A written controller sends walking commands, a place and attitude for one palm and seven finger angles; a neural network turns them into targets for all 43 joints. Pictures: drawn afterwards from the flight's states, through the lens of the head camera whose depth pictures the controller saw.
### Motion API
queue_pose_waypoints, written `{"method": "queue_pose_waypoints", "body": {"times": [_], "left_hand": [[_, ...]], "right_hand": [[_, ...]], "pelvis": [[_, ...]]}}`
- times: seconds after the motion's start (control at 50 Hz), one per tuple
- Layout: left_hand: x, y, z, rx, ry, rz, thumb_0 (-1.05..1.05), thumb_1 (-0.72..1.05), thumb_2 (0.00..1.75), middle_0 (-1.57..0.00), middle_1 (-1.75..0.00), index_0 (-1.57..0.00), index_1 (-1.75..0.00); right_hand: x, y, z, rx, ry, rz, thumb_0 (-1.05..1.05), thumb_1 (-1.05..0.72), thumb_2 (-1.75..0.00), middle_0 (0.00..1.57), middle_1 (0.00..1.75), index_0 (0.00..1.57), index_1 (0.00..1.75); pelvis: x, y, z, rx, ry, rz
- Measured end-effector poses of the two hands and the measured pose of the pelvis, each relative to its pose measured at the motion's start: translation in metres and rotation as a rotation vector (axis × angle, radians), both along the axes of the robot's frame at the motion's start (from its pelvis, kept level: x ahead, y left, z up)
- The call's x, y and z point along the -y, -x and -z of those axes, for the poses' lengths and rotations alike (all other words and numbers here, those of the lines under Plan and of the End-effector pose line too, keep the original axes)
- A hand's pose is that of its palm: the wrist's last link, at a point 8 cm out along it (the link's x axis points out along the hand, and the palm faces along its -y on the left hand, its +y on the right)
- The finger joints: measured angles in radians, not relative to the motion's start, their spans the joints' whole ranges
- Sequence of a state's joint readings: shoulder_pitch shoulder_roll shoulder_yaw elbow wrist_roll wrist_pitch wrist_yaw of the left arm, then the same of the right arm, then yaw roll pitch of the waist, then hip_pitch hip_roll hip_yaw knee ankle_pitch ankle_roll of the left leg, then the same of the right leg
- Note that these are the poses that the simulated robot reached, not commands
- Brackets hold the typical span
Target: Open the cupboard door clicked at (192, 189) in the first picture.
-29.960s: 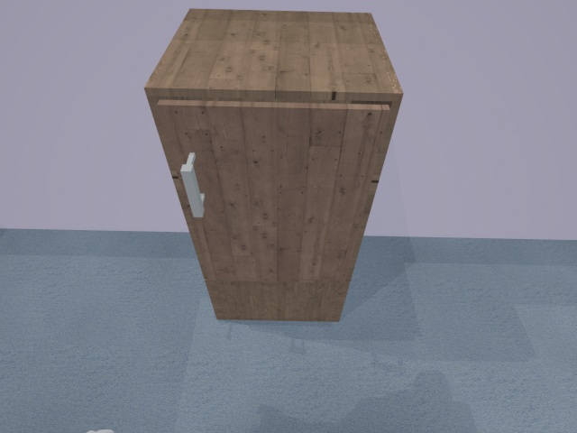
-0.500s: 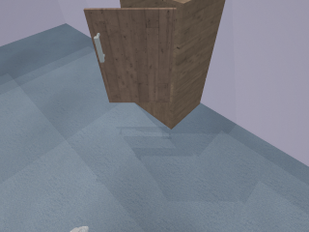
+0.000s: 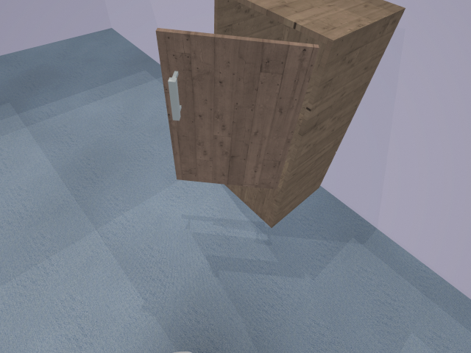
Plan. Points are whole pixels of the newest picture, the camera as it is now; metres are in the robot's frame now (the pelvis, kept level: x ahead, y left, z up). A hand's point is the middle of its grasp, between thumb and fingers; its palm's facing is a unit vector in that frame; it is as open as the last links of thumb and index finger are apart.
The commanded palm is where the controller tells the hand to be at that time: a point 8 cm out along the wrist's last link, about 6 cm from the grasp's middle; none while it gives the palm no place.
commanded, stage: take the last steps up to it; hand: left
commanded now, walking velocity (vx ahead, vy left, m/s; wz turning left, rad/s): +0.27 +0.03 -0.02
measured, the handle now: (176, 96) +0.76 +0.24 -0.02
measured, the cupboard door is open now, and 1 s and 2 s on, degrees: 43 43 43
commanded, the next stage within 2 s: come to a stop and stand still in 0.30 s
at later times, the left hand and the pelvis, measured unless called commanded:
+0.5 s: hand (159, 305) +0.22 +0.17 -0.15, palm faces +0.04 -0.98 -0.20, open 7.2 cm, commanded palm none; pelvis +0.16 -0.01 +0.01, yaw +0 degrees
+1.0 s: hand (150, 307) +0.22 +0.19 -0.17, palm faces -0.02 -0.96 -0.28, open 7.4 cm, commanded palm none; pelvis +0.16 -0.01 +0.00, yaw -3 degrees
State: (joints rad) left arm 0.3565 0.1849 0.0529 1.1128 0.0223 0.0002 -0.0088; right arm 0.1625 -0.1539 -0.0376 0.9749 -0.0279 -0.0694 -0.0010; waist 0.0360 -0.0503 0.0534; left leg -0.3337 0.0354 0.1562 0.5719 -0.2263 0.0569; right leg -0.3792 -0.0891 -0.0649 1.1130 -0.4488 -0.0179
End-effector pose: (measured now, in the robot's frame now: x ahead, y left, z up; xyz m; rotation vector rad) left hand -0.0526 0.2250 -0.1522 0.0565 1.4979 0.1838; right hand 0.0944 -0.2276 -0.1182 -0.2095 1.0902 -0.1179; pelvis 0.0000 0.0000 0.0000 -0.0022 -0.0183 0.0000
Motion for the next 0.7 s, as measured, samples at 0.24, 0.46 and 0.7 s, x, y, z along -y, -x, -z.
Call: {"method": "queue_pose_waypoints", "body": {"times": [0.24, 0.46, 0.7], "left_hand": [[-0.010, -0.208, -0.034, 0.310, -0.061, 0.126, 0.00, 0.92, 0.90, -0.20, -0.29, -0.20, -0.30], [0.011, -0.271, -0.030, 0.321, -0.068, 0.108, -0.01, 0.92, 0.90, -0.20, -0.29, -0.20, -0.30], [-0.024, -0.263, -0.002, 0.117, -0.042, 0.063, 0.00, 0.92, 0.90, -0.20, -0.30, -0.20, -0.30]], "right_hand": [[0.002, 0.035, 0.011, -0.277, -0.038, 0.133, 0.00, -0.93, -0.90, 0.20, 0.30, 0.20, 0.30], [0.008, -0.024, 0.017, -0.356, -0.068, 0.157, 0.01, -0.91, -0.90, 0.20, 0.30, 0.20, 0.30], [-0.011, -0.154, 0.006, -0.158, 0.023, 0.077, 0.01, -0.92, -0.90, 0.20, 0.30, 0.20, 0.30]], "pelvis": [[0.000, -0.079, -0.013, -0.005, -0.022, 0.010], [0.014, -0.150, -0.011, 0.000, -0.006, -0.001], [-0.017, -0.193, -0.004, -0.007, 0.005, 0.024]]}}
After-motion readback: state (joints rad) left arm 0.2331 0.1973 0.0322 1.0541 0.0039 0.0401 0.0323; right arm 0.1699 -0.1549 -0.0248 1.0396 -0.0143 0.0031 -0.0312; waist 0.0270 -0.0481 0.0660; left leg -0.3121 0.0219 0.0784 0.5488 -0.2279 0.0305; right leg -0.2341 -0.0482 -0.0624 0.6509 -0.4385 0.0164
